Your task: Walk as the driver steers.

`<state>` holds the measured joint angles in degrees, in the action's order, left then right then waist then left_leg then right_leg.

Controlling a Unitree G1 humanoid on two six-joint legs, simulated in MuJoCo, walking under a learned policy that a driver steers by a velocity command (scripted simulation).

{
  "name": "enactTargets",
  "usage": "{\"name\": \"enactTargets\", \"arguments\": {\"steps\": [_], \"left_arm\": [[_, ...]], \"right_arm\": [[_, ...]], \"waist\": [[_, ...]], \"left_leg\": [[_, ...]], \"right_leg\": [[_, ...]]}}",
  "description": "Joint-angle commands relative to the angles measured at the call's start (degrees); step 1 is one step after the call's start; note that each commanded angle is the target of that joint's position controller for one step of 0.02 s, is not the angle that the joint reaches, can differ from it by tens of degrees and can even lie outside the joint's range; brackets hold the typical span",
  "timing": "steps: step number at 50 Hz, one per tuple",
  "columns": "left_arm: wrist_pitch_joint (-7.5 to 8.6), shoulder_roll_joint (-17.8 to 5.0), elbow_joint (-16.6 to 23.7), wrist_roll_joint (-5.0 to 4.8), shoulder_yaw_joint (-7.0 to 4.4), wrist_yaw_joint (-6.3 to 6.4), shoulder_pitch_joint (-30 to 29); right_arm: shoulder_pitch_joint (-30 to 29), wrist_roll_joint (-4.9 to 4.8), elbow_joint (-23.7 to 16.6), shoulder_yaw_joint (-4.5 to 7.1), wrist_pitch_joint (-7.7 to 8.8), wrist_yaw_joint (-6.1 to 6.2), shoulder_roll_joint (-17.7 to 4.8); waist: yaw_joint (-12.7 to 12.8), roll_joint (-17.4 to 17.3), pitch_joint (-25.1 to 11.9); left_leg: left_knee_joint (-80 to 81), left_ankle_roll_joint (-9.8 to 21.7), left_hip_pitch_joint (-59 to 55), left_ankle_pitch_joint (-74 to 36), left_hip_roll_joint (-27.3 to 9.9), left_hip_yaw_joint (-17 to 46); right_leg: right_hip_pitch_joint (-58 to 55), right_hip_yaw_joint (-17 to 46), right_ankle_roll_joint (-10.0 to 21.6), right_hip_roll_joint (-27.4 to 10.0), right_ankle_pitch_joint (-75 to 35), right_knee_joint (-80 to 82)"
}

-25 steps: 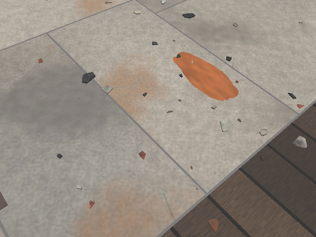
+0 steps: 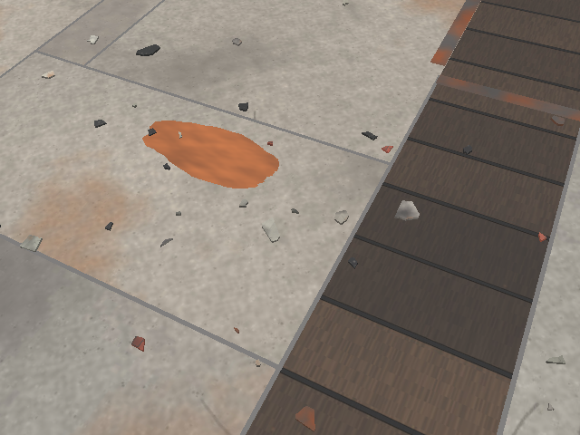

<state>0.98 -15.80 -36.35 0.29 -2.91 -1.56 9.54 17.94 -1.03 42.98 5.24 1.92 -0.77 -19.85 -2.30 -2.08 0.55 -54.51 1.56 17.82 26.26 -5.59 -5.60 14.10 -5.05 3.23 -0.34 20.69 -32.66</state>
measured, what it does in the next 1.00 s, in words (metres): walks ahead, turning left: left foot, then right foot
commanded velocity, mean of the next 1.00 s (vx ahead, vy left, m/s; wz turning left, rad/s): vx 0.91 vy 0.00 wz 0.68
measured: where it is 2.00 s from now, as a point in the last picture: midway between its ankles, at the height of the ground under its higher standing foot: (42, 166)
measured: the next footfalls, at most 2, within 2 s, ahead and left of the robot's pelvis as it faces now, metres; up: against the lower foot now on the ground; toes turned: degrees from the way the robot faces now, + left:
left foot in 0.40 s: +0.40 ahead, +0.06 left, +0.00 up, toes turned +19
right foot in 0.82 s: +0.87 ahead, +0.12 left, +0.00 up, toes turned +42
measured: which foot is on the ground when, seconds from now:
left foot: up 0.00-0.38, down 0.40-0.80, up 0.82-1.00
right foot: down 0.00-0.40, up 0.42-0.80, down 0.82-1.00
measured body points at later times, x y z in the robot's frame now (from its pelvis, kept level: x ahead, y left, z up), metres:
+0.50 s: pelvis +0.33 +0.04 -0.02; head +0.35 +0.04 +0.43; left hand +0.35 +0.31 -0.13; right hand +0.49 -0.22 -0.15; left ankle +0.36 +0.05 -0.73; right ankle +0.21 -0.15 -0.59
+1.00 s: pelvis +0.76 +0.19 +0.01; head +0.78 +0.21 +0.46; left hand +0.58 +0.43 -0.11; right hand +1.07 +0.09 -0.09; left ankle +0.65 +0.23 -0.63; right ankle +0.84 +0.09 -0.73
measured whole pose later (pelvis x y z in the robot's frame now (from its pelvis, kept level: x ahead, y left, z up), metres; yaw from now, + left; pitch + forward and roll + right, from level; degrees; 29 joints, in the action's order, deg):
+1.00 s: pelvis +0.76 +0.19 +0.01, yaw +44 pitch +2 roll -2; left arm 5.0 -18.7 -46.4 2.6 -3.0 0.0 21.1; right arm 10.6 2.4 42.7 2.3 2.7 -2.5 -20.6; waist 1.7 -2.5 0.5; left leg -71.0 6.0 30.0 16.2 2.2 4.0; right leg 12.5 -2.8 -0.1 1.0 14.4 -25.2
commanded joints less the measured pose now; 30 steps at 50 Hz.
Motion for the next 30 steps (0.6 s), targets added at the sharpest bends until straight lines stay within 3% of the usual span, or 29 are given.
{"name": "enactTargets", "arguments": {"steps": [1,2,3,4,7,12,13,15,16,18,19,20,21,22,23,24,25,26,27,30], "left_arm": [[1.25,-9.4,-2.3,4.97,-2.47,1.39,15.4],[1.7,-7.4,-2.6,3.63,-1.59,1.42,11.9],[2.24,-6.1,-2.5,2.68,-0.92,1.39,9.6],[2.92,-5.1,-2.8,2.21,-0.46,1.23,9.3],[4.37,-5.0,-5.3,2.17,-0.41,0.95,12.6],[5.01,-4.2,-9.7,1.8,0.42,1.88,16.4],[5.02,-4.7,-10.2,1.74,0.58,2.17,15.8],[4.95,-7.7,-11.0,1.74,0.29,3.27,16.2],[4.5,-9.6,-11.1,1.94,-0.15,4.07,15.6],[2.75,-13.2,-9.7,2.9,-1.39,4.84,10.6],[2.13,-14.0,-8.3,2.85,-1.76,4.31,7.5],[2.42,-9.9,-8.1,2.45,-0.97,2.77,5.8],[4.05,-1.9,-2.6,2.0,1.32,1.65,6.0],[5.54,-4.9,1.0,2.06,1.35,1.51,2.9],[6.52,-6.3,1.4,2.09,1.47,1.3,2.0],[6.73,-6.8,0.8,2.16,1.56,1.37,2.7],[5.95,-6.4,0.4,3.22,1.85,1.47,2.5],[4.57,-5.8,-0.1,4.29,2.21,1.29,4.1],[3.32,-5.5,0.2,4.65,2.47,1.12,4.1],[2.17,-4.9,4.6,4.04,3.31,0.23,-6.4]], "right_arm": [[-10.9,2.86,-7.2,-0.97,0.88,-1.28,-2.1],[-7.4,2.83,-5.3,-0.44,0.23,-2.06,-3.3],[-4.9,3.02,-3.6,-0.25,-0.72,-2.7,-3.8],[-4.0,2.88,-2.4,-0.24,-1.42,-3.21,-3.8],[-7.9,1.91,-2.6,-1.0,-1.81,-3.81,-1.8],[-16.8,2.15,-5.6,-3.03,-1.53,-4.65,0.9],[-17.5,2.0,-6.3,-3.55,-1.6,-4.76,1.6],[-16.5,1.66,-6.7,-3.9,-1.99,-4.39,1.3],[-13.1,1.61,-6.0,-3.67,-2.21,-4.05,0.3],[4.8,1.4,-1.1,-1.68,-2.45,-3.04,-4.3],[16.2,1.65,2.5,0.19,-2.09,-2.24,-7.8],[16.5,1.35,3.7,1.57,-1.92,-1.02,-9.6],[8.2,2.21,2.1,2.19,-2.62,-0.64,-13.5],[7.7,1.65,0.8,2.64,-2.39,-0.84,-13.8],[7.8,1.64,1.4,2.2,-2.02,-0.45,-10.9],[6.6,1.96,2.1,1.39,-1.49,-0.17,-7.6],[4.2,2.18,1.8,0.93,-0.62,0.29,-6.7],[2.4,1.91,1.3,0.36,0.25,0.71,-5.8],[2.1,1.59,1.1,-0.01,1.13,0.7,-5.5],[3.3,1.12,1.1,0.18,2.7,0.5,-6.6]], "waist": [[9.5,5.5,2.4],[5.9,6.7,4.3],[4.2,9.4,4.9],[3.7,9.7,4.9],[3.9,6.9,8.3],[4.4,6.2,11.3],[3.5,6.1,10.9],[1.7,7.9,6.8],[-0.7,9.8,3.8],[-10.2,11.5,-5.5],[-15.2,9.2,-9.5],[-13.6,0.0,-6.9],[-3.9,-12.1,-4.6],[-5.1,-5.1,-7.7],[-3.2,1.1,-2.9],[0.0,6.2,2.8],[2.4,7.5,4.6],[4.5,7.5,5.5],[5.3,6.3,6.1],[2.8,4.6,8.9]], "left_leg": [[-17.1,2.0,36.6,-6.4,3.1,11.7],[-14.9,1.4,32.6,-10.5,2.1,11.3],[-14.5,0.6,29.3,-13.6,1.8,10.4],[-15.7,0.1,27.4,-16.2,2.1,9.6],[-14.1,0.4,30.3,-21.1,2.5,8.8],[-0.6,3.7,30.8,-23.6,3.1,-0.7],[3.7,5.0,26.6,-23.4,4.1,-3.3],[8.0,7.7,17.2,-21.8,8.2,-7.9],[8.9,8.9,13.5,-19.7,9.7,-8.1],[8.2,11.8,-3.6,-11.9,12.3,-5.7],[12.9,14.0,-17.3,-7.7,12.6,-1.1],[19.6,16.2,-25.4,-6.0,9.0,7.2],[26.8,23.5,-32.0,-0.8,-2.1,36.6],[36.7,26.7,-33.3,4.5,-6.7,51.2],[41.7,24.3,-27.8,7.0,-7.7,51.0],[43.6,22.0,-19.2,3.4,-6.3,46.3],[43.4,20.3,-12.9,-1.0,-3.2,41.0],[43.9,19.2,-8.3,-3.5,-0.2,36.1],[44.5,19.1,-3.4,-5.7,1.4,33.8],[47.6,17.4,5.1,-15.1,6.2,27.4]], "right_leg": [[-24.6,22.6,6.6,-18.9,4.0,20.5],[-20.3,16.3,3.5,-15.5,0.2,22.0],[-16.9,11.6,1.4,-13.3,-4.0,23.2],[-14.7,8.2,0.4,-12.3,-8.4,24.1],[-13.5,1.9,-0.7,-11.9,-16.7,27.0],[-16.7,-7.8,-2.5,-10.5,-37.4,28.0],[-16.2,-9.9,-3.3,-10.1,-46.8,27.1],[-19.3,-11.5,-3.9,-11.2,-77.1,21.3],[-22.0,-11.5,-4.2,-12.6,-87.6,15.9],[-20.3,-9.9,-2.9,-15.0,-95.5,-5.8],[-12.1,-8.2,-1.4,-14.1,-84.7,-23.2],[1.7,-7.9,-0.9,-4.7,-34.0,-44.6],[26.9,-1.7,-3.3,5.0,4.9,-62.5],[34.0,10.4,-2.7,3.5,2.5,-63.5],[34.8,11.9,-2.3,0.2,-0.4,-58.3],[32.3,11.1,-2.6,-2.2,-2.0,-52.0],[29.1,11.1,-3.4,-3.9,-1.5,-48.0],[26.7,10.7,-4.5,-5.2,-1.6,-45.1],[24.8,10.0,-5.7,-6.3,-1.1,-41.4],[21.3,5.3,-7.8,-6.7,-9.6,-25.6]]}}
